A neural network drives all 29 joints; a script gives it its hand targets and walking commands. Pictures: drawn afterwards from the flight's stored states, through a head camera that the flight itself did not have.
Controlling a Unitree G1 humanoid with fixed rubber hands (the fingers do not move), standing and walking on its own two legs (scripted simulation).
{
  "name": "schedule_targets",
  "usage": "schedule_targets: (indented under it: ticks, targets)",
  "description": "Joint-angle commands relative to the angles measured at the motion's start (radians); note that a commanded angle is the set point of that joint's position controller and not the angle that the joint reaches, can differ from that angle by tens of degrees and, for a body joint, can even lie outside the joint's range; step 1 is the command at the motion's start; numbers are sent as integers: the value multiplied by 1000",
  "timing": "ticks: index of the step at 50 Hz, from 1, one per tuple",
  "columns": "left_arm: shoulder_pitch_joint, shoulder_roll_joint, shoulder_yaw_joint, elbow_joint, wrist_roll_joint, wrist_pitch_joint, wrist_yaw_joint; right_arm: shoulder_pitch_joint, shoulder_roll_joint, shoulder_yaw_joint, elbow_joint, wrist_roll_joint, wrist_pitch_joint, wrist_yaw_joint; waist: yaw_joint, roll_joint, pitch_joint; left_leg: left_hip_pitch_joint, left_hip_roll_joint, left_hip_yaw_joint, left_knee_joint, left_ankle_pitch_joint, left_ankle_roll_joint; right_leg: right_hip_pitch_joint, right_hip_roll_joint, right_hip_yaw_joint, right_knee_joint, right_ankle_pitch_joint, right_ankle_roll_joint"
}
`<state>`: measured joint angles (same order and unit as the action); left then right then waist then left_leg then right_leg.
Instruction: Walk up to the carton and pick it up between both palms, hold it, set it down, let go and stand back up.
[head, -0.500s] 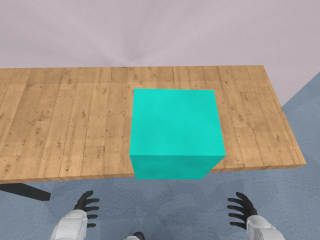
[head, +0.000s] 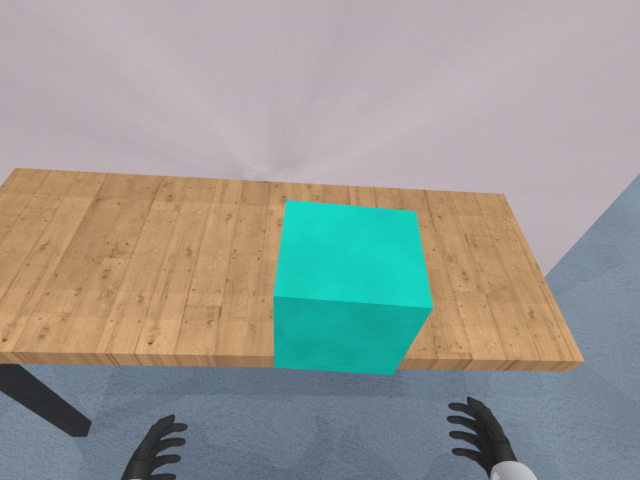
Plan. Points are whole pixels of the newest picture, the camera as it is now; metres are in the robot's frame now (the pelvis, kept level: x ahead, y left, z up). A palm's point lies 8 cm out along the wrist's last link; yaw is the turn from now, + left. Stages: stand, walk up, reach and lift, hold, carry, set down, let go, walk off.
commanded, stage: set down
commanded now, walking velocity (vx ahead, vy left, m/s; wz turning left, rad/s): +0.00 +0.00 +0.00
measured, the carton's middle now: (342, 292) +0.40 -0.01 -0.04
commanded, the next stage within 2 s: let go in 0.70 s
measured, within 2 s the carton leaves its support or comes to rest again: neither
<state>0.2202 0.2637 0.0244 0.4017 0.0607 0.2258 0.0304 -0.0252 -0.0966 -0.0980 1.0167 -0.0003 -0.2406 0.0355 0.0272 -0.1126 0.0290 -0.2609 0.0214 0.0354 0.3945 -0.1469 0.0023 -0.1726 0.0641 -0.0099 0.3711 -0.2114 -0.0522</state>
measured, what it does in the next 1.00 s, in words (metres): shifts its weight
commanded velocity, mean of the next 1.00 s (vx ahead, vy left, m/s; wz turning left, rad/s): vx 0.00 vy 0.00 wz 0.00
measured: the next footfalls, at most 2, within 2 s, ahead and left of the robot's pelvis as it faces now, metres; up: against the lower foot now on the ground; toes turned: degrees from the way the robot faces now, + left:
left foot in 1.90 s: -0.19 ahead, +0.03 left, +0.00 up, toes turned +11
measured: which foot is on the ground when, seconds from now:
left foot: down 0.00-1.00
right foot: down 0.00-1.00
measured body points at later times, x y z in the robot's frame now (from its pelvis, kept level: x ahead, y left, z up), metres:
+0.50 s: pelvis -0.06 +0.05 -0.01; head -0.10 +0.06 +0.44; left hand +0.12 +0.26 -0.10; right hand +0.11 -0.18 -0.10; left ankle +0.03 +0.12 -0.74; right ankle -0.01 -0.08 -0.74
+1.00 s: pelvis -0.11 +0.02 -0.01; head -0.13 +0.01 +0.44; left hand +0.10 +0.20 -0.09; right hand +0.08 -0.20 -0.10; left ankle +0.02 +0.12 -0.74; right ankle -0.02 -0.08 -0.74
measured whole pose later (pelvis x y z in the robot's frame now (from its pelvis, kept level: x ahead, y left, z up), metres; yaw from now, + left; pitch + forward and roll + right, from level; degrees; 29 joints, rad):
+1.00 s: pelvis -0.11 +0.02 -0.01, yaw -1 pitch -11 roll +2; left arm 0.05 0.08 -0.01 0.52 0.12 0.38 0.02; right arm 0.01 -0.10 -0.11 0.82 -0.09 -0.09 0.03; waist -0.02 -0.02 0.13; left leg -0.21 -0.03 0.08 0.49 -0.22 0.02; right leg -0.20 -0.01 -0.01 0.56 -0.22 -0.03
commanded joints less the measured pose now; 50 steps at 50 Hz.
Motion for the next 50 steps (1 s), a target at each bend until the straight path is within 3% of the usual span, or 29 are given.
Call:
schedule_targets:
  ticks: [1, 4, 7, 8, 9, 10, 11, 12, 13, 14, 16, 18, 19, 21, 23, 27, 29, 31, 33, 35, 37, 40, 41, 43, 44, 45, 47, 48, 50]
  targets:
    - [-95, 88, -87, -146, -73, 31, 25, -28, -156, -38, -150, -18, 29, 21, -41, 200, -82, 263, 3, -8, -48, -126, -26, -200, -67, 41, -119, -139, 3]
    - [-176, 82, -113, 84, -66, 159, 5, -64, -92, 3, -31, -50, 172, 25, -61, 139, 81, 203, 7, -14, -49, -321, -32, -331, -140, 59, -182, -417, -16]
    - [-448, 21, -66, 157, -10, 375, -52, -275, 47, 82, -131, -36, 381, -26, -69, -54, -21, 437, -61, -27, 141, -110, -61, -580, -297, 164, -307, -564, -24]
    - [-553, -41, -54, 194, 11, 493, -69, -343, 96, 97, -143, -29, 488, -52, -73, -63, -46, 448, -64, -41, 158, -59, -69, -612, -314, 152, -311, -527, -23]
    - [-507, -70, -43, 67, 6, 533, -70, -264, 64, 73, -288, -4, 512, -72, -53, -24, -86, 389, -67, -38, 147, -16, -65, -556, -272, 105, -251, -409, -14]
    - [-387, -33, -28, -184, -25, 429, -42, -154, -55, 14, -510, 12, 408, -79, -12, 53, -94, 238, -51, -29, 90, -35, -33, -416, -167, 42, -137, -256, 2]
    - [-272, 35, -15, -369, -46, 226, 2, -88, -180, -45, -638, -13, 225, -71, 15, 129, -73, 52, -13, -29, 22, -111, 10, -208, -65, 5, -10, -100, 17]
    - [-309, 103, 28, -369, -37, 49, 41, -135, -211, -65, -573, -62, 91, -53, 10, 189, -103, -53, 23, -14, -31, -139, 29, -19, -29, -3, 65, 27, 13]
    - [-319, 161, 48, -244, -16, -25, 57, -113, -204, -73, -452, -97, 49, -35, -22, 207, -133, -42, 26, 11, -40, -122, 18, 33, -39, -9, 87, 58, 13]
    - [-270, 156, 31, -175, -24, -60, 57, -48, -199, -87, -375, -113, 33, -18, -35, 205, -113, 54, 32, 3, -68, -176, 10, -23, -44, -17, 83, -9, 14]
    - [-197, 53, -49, -32, -36, -27, 50, 11, -182, -66, -282, -82, 64, 2, -14, 227, -8, 158, 84, -83, -150, -433, 6, -83, -44, -6, 68, -208, 9]
    - [-106, -42, -78, 165, -3, 115, 23, 40, -134, -24, -162, -58, 170, -1, -9, 224, 108, 84, 115, -126, -199, -549, 8, 1, -61, 4, 44, -210, 0]
    - [-97, -80, -85, 183, -5, 163, 15, 18, -147, -32, -164, -44, 200, -1, -13, 225, 120, 0, 132, -149, -244, -592, 15, 89, -48, 1, 65, -153, 0]
    - [-105, -122, -81, 148, 6, 186, 9, -23, -188, -74, -166, -57, 199, 4, -29, 255, 97, -162, 166, -176, -332, -623, 20, 252, -9, -20, 119, -23, 2]
    - [-205, -107, -67, 142, 13, 165, 7, -110, -199, -104, -151, -88, 194, -2, -56, 223, 92, -219, 171, -171, -334, -565, 19, 260, -13, -26, 119, -3, 5]
    - [-369, -41, 1, 4, 13, 107, 33, -183, -137, -89, -292, -116, 216, 6, -45, 115, 35, -166, 139, -111, -281, -579, 47, 183, -51, -17, 103, -116, 15]
    - [-357, -38, 26, 42, 24, 106, 38, -144, -77, -57, -326, -136, 240, 15, -40, 64, 41, -105, 121, -86, -238, -623, 61, 92, -85, 0, 70, -238, 16]
    - [-321, -26, 34, 35, 14, 102, 34, -82, -53, -43, -368, -139, 244, 19, -34, 23, 26, -1, 86, -49, -159, -564, 60, -35, -120, 22, 31, -317, 6]
    - [-330, -24, 17, 61, -9, 123, 34, -88, -50, -43, -351, -136, 259, 15, -38, 58, 6, 30, 76, -30, -120, -492, 49, -115, -135, 22, 23, -295, -8]
    - [-379, -56, -19, 92, -35, 188, 33, -140, -68, -56, -305, -122, 304, 3, -49, 145, -10, -89, 88, -44, -129, -494, 43, -37, -121, 7, 71, -204, -13]
    - [-348, -68, -41, -23, -60, 215, 40, -102, -116, -83, -373, -92, 291, -8, -57, 186, -82, -161, 86, -47, -114, -417, 37, 71, -108, 12, 129, -97, -10]
    - [-331, -50, -41, -197, -65, 151, 60, -123, -163, -132, -449, -80, 171, -14, -57, 172, -220, -128, 79, -48, -84, -292, 27, 115, -91, 31, 158, 13, -2]
    - [-290, -61, -48, -176, -52, 119, 61, -110, -161, -135, -423, -93, 134, -9, -56, 180, -232, -130, 86, -59, -106, -350, 28, 138, -83, 29, 163, 8, -2]
    - [-144, -118, -49, -37, 7, 101, 45, -21, -128, -103, -324, -119, 108, 4, -49, 210, -167, -159, 109, -99, -210, -628, 42, 232, -55, 6, 168, -100, -10]
    - [-94, -134, -37, 42, 46, 115, 25, 26, -87, -62, -268, -120, 109, 12, -48, 171, -124, -107, 96, -93, -216, -647, 48, 231, -61, 12, 144, -174, -16]
    - [-87, -133, -12, 108, 82, 141, 1, 45, -36, -14, -218, -109, 117, 13, -38, 70, -94, 28, 55, -71, -149, -546, 38, 123, -108, 58, 60, -299, -25]
    - [-173, -50, 45, 101, 108, 185, -31, 3, -3, 41, -265, -61, 138, -12, -13, -201, -60, 488, -57, -5, 148, -163, -7, -410, -270, 209, -205, -622, -46]
    - [-197, -20, 51, 23, 93, 177, -27, 11, -37, 34, -329, -41, 136, -27, -10, -246, -34, 613, -68, 0, 227, -64, -14, -596, -299, 237, -254, -641, -52]
    - [-203, 6, 43, -88, 53, 125, 4, 27, -93, -4, -389, -42, 116, -40, -7, -144, 13, 455, -25, 3, 155, -95, 11, -516, -234, 177, -178, -482, -54]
